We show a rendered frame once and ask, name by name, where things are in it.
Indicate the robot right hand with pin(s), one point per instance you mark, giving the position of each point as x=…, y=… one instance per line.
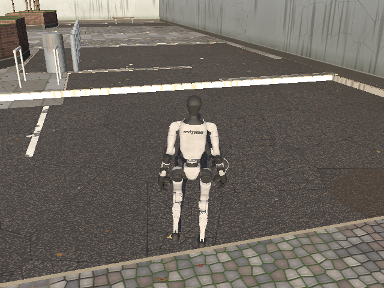
x=222, y=181

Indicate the left robot shin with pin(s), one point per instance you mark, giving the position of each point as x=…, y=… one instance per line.
x=176, y=212

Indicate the robot left forearm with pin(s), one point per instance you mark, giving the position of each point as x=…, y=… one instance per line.
x=165, y=163

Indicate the robot right upper arm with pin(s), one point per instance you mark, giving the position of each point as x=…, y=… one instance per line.
x=211, y=127

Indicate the robot right foot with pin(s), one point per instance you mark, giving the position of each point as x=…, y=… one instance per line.
x=201, y=244

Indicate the robot right forearm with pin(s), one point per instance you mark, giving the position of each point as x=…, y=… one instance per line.
x=219, y=163

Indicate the robot left upper arm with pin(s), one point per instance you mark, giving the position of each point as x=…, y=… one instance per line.
x=174, y=126

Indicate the robot left hand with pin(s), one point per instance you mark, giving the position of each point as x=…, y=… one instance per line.
x=161, y=183

